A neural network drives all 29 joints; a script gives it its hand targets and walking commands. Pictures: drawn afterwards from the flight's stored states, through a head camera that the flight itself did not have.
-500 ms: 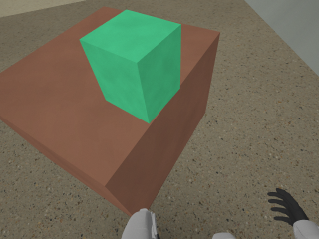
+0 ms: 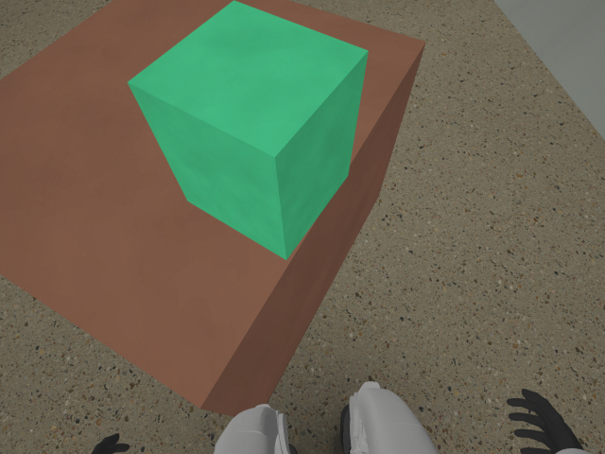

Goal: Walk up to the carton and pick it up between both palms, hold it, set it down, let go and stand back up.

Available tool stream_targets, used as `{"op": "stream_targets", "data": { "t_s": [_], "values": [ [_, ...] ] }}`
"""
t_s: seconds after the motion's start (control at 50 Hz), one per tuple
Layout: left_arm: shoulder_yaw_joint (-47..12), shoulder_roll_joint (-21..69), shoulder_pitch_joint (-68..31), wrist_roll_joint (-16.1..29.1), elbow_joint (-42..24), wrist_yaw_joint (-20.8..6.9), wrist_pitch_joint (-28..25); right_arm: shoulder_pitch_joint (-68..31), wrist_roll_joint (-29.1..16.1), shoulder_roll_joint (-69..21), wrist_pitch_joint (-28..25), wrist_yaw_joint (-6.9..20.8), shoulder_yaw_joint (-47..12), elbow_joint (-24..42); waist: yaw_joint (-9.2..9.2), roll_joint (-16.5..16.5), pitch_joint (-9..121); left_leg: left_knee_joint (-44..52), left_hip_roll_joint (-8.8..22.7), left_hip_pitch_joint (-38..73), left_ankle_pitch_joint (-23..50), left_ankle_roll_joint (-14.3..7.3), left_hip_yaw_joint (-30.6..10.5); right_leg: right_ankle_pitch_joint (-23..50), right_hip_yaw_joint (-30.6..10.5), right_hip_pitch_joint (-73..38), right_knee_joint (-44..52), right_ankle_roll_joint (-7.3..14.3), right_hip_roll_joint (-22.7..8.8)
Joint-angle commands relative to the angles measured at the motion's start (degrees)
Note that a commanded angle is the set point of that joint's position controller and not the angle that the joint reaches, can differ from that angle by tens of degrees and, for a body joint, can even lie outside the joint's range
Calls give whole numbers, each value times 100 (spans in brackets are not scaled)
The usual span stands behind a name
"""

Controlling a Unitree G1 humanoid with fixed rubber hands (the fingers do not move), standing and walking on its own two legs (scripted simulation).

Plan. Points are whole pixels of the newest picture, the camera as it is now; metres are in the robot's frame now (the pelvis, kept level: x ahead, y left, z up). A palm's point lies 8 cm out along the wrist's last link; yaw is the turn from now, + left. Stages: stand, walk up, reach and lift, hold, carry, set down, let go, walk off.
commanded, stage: walk up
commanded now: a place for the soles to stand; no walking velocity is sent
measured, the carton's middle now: (262, 139) +0.52 +0.09 +0.04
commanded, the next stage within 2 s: none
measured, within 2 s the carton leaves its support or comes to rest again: neither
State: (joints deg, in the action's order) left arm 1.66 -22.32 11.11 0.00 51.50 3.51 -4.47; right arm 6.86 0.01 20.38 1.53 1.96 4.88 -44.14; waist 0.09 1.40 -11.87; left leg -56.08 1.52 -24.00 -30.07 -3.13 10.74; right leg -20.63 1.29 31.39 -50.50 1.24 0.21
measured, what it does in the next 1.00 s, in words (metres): steps on the spot, turning right: left foot, then right foot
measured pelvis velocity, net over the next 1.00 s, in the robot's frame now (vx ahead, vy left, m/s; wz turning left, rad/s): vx -0.02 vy -0.01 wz -0.29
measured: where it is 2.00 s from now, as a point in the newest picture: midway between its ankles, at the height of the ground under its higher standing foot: outside the picture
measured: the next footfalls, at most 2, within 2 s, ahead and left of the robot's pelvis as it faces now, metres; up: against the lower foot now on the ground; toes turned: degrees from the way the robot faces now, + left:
left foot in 0.24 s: -0.02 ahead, +0.10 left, +0.00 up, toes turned +0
right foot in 0.66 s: +0.02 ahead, -0.15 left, +0.00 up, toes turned -10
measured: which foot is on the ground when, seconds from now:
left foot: up 0.00-0.22, down 0.24-0.68, up 0.70-1.00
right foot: down 0.00-0.26, up 0.28-0.64, down 0.66-1.00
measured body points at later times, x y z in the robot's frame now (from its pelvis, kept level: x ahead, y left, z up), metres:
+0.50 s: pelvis -0.06 +0.02 +0.01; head -0.04 +0.03 +0.46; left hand +0.06 +0.33 -0.11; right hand -0.04 -0.30 -0.10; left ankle -0.06 +0.10 -0.69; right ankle +0.01 -0.12 -0.65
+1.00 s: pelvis -0.02 -0.01 +0.00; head -0.03 -0.05 +0.45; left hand +0.12 +0.27 -0.09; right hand -0.01 -0.31 -0.14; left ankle +0.02 +0.09 -0.67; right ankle -0.02 -0.15 -0.69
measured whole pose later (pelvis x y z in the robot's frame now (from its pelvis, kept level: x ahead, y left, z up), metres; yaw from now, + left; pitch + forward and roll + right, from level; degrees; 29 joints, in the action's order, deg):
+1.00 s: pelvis -0.02 -0.01 +0.00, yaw -16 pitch -6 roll +0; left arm 1.5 -17.9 15.8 0.0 52.5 2.9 -3.8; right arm 11.2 0.0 20.4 1.8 1.1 4.7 -50.6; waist 0.0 -6.6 -6.3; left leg -59.9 3.2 -22.0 -31.0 -0.7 4.6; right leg -23.6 -5.1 21.3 -50.5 0.8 3.2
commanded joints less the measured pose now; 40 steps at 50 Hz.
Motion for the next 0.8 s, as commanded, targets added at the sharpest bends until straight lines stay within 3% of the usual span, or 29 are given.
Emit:
{"op": "stream_targets", "data": {
  "t_s": [0.0,0.04,0.08,0.1,0.14,0.18,0.2,0.22,0.24,0.26,0.3,0.34,0.38,0.4,0.44,0.46,0.48,0.54,0.56,0.58,0.6,0.62,0.64,0.66,0.68,0.7,0.74,0.76,0.78],
  "values": [
    [543,-1908,1232,-137,-705,253,40,-422,99,1243,25,-153,376,781,351,-3,2724,-2247,-302,-1469,-1124,682,-1853,3352,-4949,-3270,2248,2080,-1967],
    [540,-1783,1004,-198,-630,288,17,-576,73,1297,61,-117,397,646,283,390,2586,-1628,-64,-1233,-699,399,-1720,2098,-4056,-3086,2255,1434,-1275],
    [496,-1717,821,-195,-715,250,2,-416,107,1343,68,-103,407,670,255,491,2019,-1433,-198,-1189,-638,392,-1878,1000,-4292,-2374,2403,1546,-1310],
    [536,-1668,743,-181,-763,188,6,-401,146,1288,63,-78,368,651,129,215,1927,-1216,-152,-680,-564,343,-1770,284,-4178,-1760,2602,1487,-1242],
    [562,-1653,408,-265,-775,106,65,228,168,1367,22,-18,414,381,-146,448,2054,10,-200,499,-1250,97,-1720,-1448,-3867,-808,2819,1174,-997],
    [559,-1570,-331,-352,-827,7,160,1015,143,1298,-38,-6,470,24,-556,1252,1714,1572,-268,1913,-937,-156,-1465,-1636,-3122,749,2869,665,-630],
    [518,-1274,-516,-324,-876,-50,206,1666,202,1407,-77,-29,530,-288,-818,772,1878,2982,-124,3115,-1206,-320,-1707,-1414,-2263,1545,2177,124,-125],
    [383,-748,-489,-195,-894,-43,233,1795,306,1912,-99,-122,639,-474,-901,-1575,1557,3820,1357,3149,-2431,-319,-3736,-1578,-1196,2860,-168,-1,804],
    [412,-1001,-336,-261,-796,-13,179,871,335,1981,-112,-216,640,-147,-655,-1101,1269,4452,2549,2171,-2613,-499,-4617,-881,-788,2931,-1049,-153,653],
    [553,-1381,-450,-328,-621,-47,227,288,245,2006,-189,-267,625,17,-377,134,714,4612,2715,1126,-2675,-376,-4443,-523,-1021,2384,-1484,-98,224],
    [523,-1209,150,-190,-295,-180,260,-243,353,1701,-387,-343,508,-44,-50,10,591,4558,1993,1151,-1680,607,-3347,140,-1077,1962,-1749,-82,302],
    [601,-1139,598,-209,-115,-223,249,-323,394,1513,-442,-300,472,-155,12,-696,851,4288,1788,1346,-809,508,-2713,147,-692,1634,-1849,-144,147],
    [520,-1187,219,-191,-210,-257,256,-6,320,1457,-471,-268,433,-336,-265,-735,944,4236,1648,1837,-905,372,-2754,102,-655,1750,-1778,-141,172],
    [504,-1189,316,-206,-229,-241,222,84,341,1449,-456,-249,438,-364,-290,-1154,1026,4110,1689,2117,-394,447,-2608,227,-552,1824,-1602,-96,104],
    [377,-1107,80,-154,-201,-244,156,176,264,1428,-435,-260,398,-376,-309,-1208,1013,3736,1632,2476,1405,446,-2111,239,-416,1975,-1187,-117,-40],
    [395,-1020,100,-176,-165,-250,156,331,282,1373,-432,-246,394,-402,-289,-1310,972,3625,1532,2154,1809,277,-1719,289,-205,1568,-1041,-129,-65],
    [356,-1009,139,-181,-230,-258,156,450,265,1466,-414,-245,377,-408,-353,-1517,1283,3389,1669,2552,2074,168,-1815,117,-70,1576,-894,-61,-100],
    [337,-1159,-141,-212,-405,-243,55,264,283,1790,-352,-163,470,-351,-396,-1685,1262,2986,1991,2110,1547,-771,-1592,-930,175,696,-120,-78,-358],
    [354,-1178,7,-218,-356,-225,-14,144,254,1787,-319,-152,400,-299,-291,-1343,1405,2627,2012,1888,1650,-903,-1418,-972,264,259,433,10,-218],
    [392,-1166,443,-250,-201,-214,-47,-145,256,1819,-286,-131,422,-326,7,-1218,1393,2245,1965,1309,1913,-742,-1090,-382,504,-543,662,101,-167],
    [395,-1153,928,-212,-51,-166,-72,-308,190,1742,-257,-104,388,-228,201,-1304,1464,1552,1537,1054,2034,-463,-717,180,377,-1194,1357,175,37],
    [555,-1414,1441,-231,195,-109,-126,-84,200,1396,-219,-126,269,-223,403,-327,1743,-45,1151,673,2517,-255,-533,-28,-215,-2124,1649,252,309],
    [700,-1950,1839,-321,108,-6,-178,7,101,1085,-256,-116,134,-30,659,687,1933,-1182,807,-341,2493,80,-530,318,-2027,-2635,1945,742,-484],
    [714,-2286,1758,-271,58,44,-249,-7,59,964,-221,-61,101,115,386,1201,1544,-1511,-118,-1802,-227,322,-884,802,-4962,-2952,2724,1344,-1536],
    [660,-2193,1558,-169,-12,-3,-228,-335,159,1500,-191,-80,243,166,310,419,1374,-1502,21,-2072,-992,299,-1477,-478,-5839,-2829,3054,1865,-1944],
    [694,-2183,1299,-115,-141,21,-235,-210,162,1612,-154,-97,259,58,230,102,1139,-1476,249,-2100,-873,282,-1678,-832,-5615,-2662,3054,1784,-1954],
    [573,-1844,855,-177,-164,12,-168,-209,120,1377,-136,-68,319,-9,39,315,608,-948,336,-1561,-382,175,-1554,-1389,-4387,-1601,3123,1223,-1353],
    [570,-1825,690,-199,-245,24,-177,93,146,1355,-116,-44,320,-30,-10,771,441,-807,347,-1507,-275,134,-1550,-1414,-4171,-1400,3145,1171,-1257],
    [571,-1790,791,-173,-283,34,-177,261,172,1401,-70,-20,325,-32,-30,783,370,-573,204,-1310,-181,133,-1506,-1408,-4197,-1292,3132,980,-1096]
  ]
}}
